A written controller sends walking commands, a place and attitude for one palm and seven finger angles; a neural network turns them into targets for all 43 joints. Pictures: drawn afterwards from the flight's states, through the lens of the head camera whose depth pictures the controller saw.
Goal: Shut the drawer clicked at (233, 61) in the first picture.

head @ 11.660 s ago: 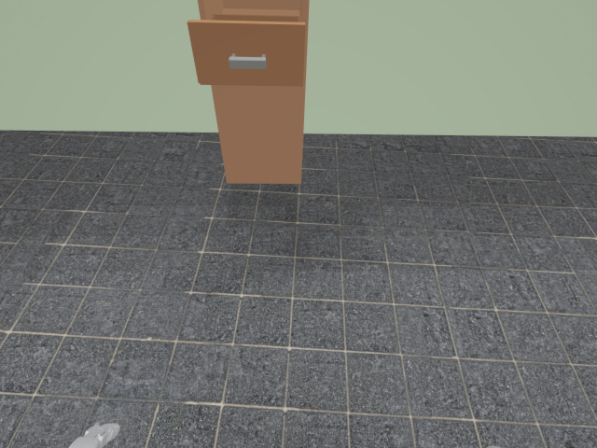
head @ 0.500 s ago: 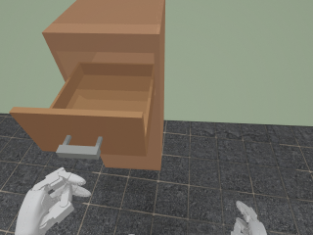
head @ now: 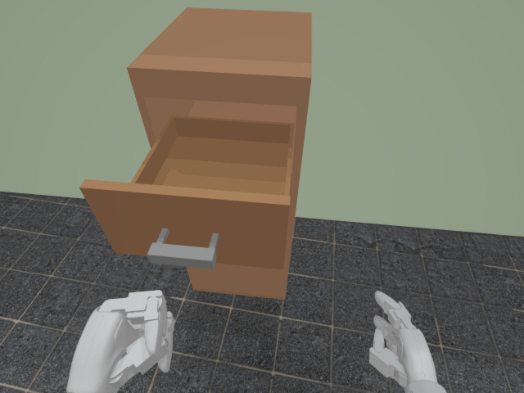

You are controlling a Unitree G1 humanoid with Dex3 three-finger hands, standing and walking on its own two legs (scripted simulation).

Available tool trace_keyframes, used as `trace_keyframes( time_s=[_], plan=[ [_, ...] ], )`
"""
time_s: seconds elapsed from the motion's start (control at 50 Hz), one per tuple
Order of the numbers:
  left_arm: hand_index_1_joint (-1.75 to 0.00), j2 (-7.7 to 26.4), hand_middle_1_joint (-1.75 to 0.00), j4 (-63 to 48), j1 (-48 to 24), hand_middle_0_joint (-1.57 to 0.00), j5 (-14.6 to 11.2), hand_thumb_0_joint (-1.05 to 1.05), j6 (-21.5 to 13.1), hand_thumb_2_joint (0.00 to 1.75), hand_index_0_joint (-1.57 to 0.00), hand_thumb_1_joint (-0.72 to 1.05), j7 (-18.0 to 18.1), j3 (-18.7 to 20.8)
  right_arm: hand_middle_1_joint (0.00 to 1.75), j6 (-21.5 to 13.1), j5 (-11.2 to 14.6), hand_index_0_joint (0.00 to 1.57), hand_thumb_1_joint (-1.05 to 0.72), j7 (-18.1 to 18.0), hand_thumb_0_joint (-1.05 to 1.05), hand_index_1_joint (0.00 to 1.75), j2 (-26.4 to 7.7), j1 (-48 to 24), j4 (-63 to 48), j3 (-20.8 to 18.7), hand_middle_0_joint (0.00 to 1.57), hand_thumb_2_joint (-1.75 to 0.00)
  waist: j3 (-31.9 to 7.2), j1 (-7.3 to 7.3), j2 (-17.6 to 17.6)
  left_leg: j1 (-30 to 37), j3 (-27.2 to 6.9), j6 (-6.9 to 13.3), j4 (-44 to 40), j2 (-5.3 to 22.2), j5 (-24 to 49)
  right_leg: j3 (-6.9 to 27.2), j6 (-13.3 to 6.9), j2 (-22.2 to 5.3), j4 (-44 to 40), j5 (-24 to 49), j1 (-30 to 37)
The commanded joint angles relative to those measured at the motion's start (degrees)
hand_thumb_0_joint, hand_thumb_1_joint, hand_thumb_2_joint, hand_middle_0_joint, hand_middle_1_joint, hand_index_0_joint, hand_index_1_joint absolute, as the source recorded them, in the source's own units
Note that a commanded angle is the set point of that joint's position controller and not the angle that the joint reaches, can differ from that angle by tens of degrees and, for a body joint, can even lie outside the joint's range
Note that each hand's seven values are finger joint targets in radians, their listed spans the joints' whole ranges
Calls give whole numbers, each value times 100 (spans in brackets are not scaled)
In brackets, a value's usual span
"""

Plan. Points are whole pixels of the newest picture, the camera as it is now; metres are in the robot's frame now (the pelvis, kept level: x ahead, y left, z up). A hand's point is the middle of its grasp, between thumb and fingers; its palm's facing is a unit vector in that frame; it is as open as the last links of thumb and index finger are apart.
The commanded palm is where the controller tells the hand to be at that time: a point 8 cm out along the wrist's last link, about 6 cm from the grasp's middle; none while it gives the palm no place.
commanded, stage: raise the hand and make a fist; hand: left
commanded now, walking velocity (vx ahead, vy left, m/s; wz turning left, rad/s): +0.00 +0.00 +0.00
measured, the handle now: (186, 245) +0.34 +0.16 +0.04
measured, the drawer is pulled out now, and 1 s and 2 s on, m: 0.29 0.29 0.29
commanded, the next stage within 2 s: bring the fist close to the handle in 0.58 s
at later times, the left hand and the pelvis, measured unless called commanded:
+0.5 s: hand (163, 340) +0.15 +0.13 +0.13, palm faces +0.00 -1.00 -0.07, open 3.3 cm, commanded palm +0.11 +0.18 +0.14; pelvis +0.00 -0.01 +0.01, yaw +0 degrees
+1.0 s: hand (178, 328) +0.18 +0.12 +0.11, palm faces +0.01 -1.00 -0.07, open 3.3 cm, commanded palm +0.15 +0.18 +0.11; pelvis +0.02 -0.05 +0.01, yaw +1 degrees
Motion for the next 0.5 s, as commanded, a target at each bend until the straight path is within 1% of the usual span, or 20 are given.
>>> trace_keyframes(
  time_s=[0.0, 0.02, 0.08, 0.12, 0.14, 0.18, 0.2, 0.22, 0.24, 0.26, 0.28, 0.3, 0.32, 0.34, 0.38, 0.4, 0.42, 0.44, 0.46, 0.48],
  plan=[
    [-160, 388, -160, -1858, 93, -140, -26, 0, -51, 90, -140, 90, 212, 242, 30, -215, 7, 20, -90, -8, 0, 30, -728, -562, -1073, -275, 20, -90, -76, 11, 52, 966, -920, -324, -1398, 473, 357, -135, -77, 72, -648, 455, -440],
    [-160, 426, -160, -1884, 50, -140, -10, 0, -15, 90, -140, 90, 280, 295, 30, -199, -13, 20, -90, -11, 0, 30, -735, -613, -1045, -250, 20, -90, 51, 41, 83, 920, -967, -342, -1455, 477, 263, -129, -87, 78, -669, 423, -424],
    [-160, 177, -160, -2124, 154, -140, -26, 0, 34, 90, -140, 90, 326, 45, 30, -214, 4, 20, -90, 34, 0, 30, -726, -552, -1090, -211, 20, -90, 135, -6, 118, 1002, -1058, -403, -1542, 534, 126, -150, -77, 87, -653, 339, -487],
    [-160, 196, -160, -2185, 76, -140, 34, 0, 86, 90, -140, 90, 354, -17, 30, -236, 11, 20, -90, 49, 0, 30, -774, -544, -1056, -212, 20, -90, 175, -32, 117, 1041, -1161, -425, -1588, 560, -23, -118, -64, 82, -657, 316, -515],
    [-160, 96, -160, -2295, 91, -140, 53, 0, 130, 90, -140, 90, 344, -175, 30, -248, 4, 20, -90, 63, 0, 30, -778, -489, -1080, -204, 20, -90, 130, -56, 147, 1072, -1182, -438, -1628, 558, -81, -112, -56, 81, -655, 316, -497],
    [-160, 90, -160, -2205, 104, -140, 87, 0, 236, 90, -140, 90, 336, -234, 30, -268, 13, 20, -90, 72, 0, 30, -796, -454, -1075, -216, 20, -90, 165, -85, 10, 1032, -1208, -428, -1639, 558, -177, -102, -39, 62, -671, 284, -492],
    [-160, 140, -160, -2074, 199, -140, 102, 0, 299, 90, -140, 90, 338, -155, 30, -254, 14, 20, -90, 61, 0, 30, -790, -459, -1063, -226, 20, -90, 175, -63, -143, 965, -1149, -409, -1641, 526, -148, -109, -45, 70, -722, 306, -421],
    [-160, 243, -160, -1953, 280, -140, 173, 0, 350, 90, -140, 90, 354, -40, 30, -227, 30, 20, -90, 53, 0, 30, -813, -493, -1028, -255, 20, -90, 242, -33, -171, 948, -1161, -423, -1664, 525, -166, -94, -51, 77, -742, 310, -405],
    [-160, 132, -160, -1962, 435, -140, 167, 0, 390, 90, -140, 90, 340, -108, 30, -196, 30, 20, -90, 58, 0, 30, -777, -500, -1072, -255, 20, -90, 226, -10, -201, 937, -1071, -405, -1671, 487, -158, -102, -54, 71, -785, 314, -353],
    [-160, 260, -160, -1971, 415, -140, 178, 0, 411, 90, -140, 90, 355, 7, 30, -169, 39, 20, -90, 54, 0, 30, -786, -502, -1091, -263, 20, -90, 213, -7, -272, 899, -1016, -392, -1651, 474, -141, -101, -58, 68, -798, 305, -310],
    [-160, 235, -160, -2024, 457, -140, 164, 0, 424, 90, -140, 90, 361, 0, 30, -154, 37, 20, -90, 46, 0, 30, -769, -550, -1127, -253, 20, -90, 185, 34, -221, 882, -968, -376, -1640, 446, -135, -102, -65, 64, -799, 283, -263],
    [-160, 303, -160, -2079, 336, -140, 156, 0, 420, 90, -140, 90, 381, 69, 30, -139, 29, 20, -90, 29, 0, 30, -766, -532, -1130, -246, 20, -90, 156, 16, -186, 890, -918, -356, -1606, 425, -38, -104, -67, 63, -819, 331, -229],
    [-160, 436, -160, -2042, 305, -140, 174, 0, 398, 90, -140, 90, 448, 247, 30, -127, 26, 20, -90, 10, 0, 30, -769, -556, -1084, -257, 20, -90, 227, 62, -110, 865, -937, -370, -1629, 427, -124, -85, -79, 68, -837, 278, -225],
    [-160, 275, -160, -2182, 300, -140, 139, 0, 345, 90, -140, 90, 456, 102, 30, -135, 19, 20, -90, 5, 0, 30, -740, -505, -1138, -241, 20, -90, 133, 30, -78, 948, -889, -345, -1598, 407, -48, -90, -75, 75, -859, 313, -226],
    [-160, 396, -160, -2189, 222, -140, 25, 0, 225, 90, -140, 90, 509, 329, 30, -177, 17, 20, -90, -16, 0, 30, -731, -460, -1102, -248, 20, -90, 54, 37, -124, 946, -816, -321, -1502, 391, 70, -81, -78, 83, -905, 302, -201],
    [-160, 394, -160, -2188, 191, -140, -26, 0, 153, 90, -140, 90, 498, 337, 30, -212, 20, 20, -90, -27, 0, 30, -730, -464, -1077, -246, 20, -90, 67, 21, -80, 975, -776, -302, -1445, 384, 130, -66, -78, 87, -944, 303, -233],
    [-160, 504, -160, -2176, 86, -140, -46, 0, 73, 90, -140, 90, 516, 468, 30, -241, 12, 20, -90, -43, 0, 30, -745, -453, -1012, -251, 20, -90, 85, 16, -47, 948, -766, -291, -1417, 366, 97, -35, -84, 84, -1004, 275, -223],
    [-160, 449, -160, -2086, 148, -140, -90, 0, 23, 90, -140, 90, 497, 470, 30, -281, 12, 20, -90, -49, 0, 30, -730, -437, -984, -253, 20, -90, 120, 19, -67, 940, -721, -284, -1403, 348, 127, -23, -92, 92, -1044, 273, -208],
    [-160, 504, -160, -2048, 214, -140, -139, 0, -37, 90, -140, 90, 466, 553, 30, -326, 27, 20, -90, -51, 0, 30, -744, -421, -959, -273, 20, -90, 47, 10, -6, 963, -654, -268, -1324, 335, 253, 5, -91, 80, -1077, 339, -183],
    [-160, 450, -160, -1958, 178, -140, -156, 0, -75, 90, -140, 90, 399, 469, 30, -361, 25, 20, -90, -47, 0, 30, -763, -400, -931, -265, 20, -90, 64, -39, -52, 966, -649, -259, -1287, 326, 295, 3, -80, 73, -1087, 369, -202]
  ],
)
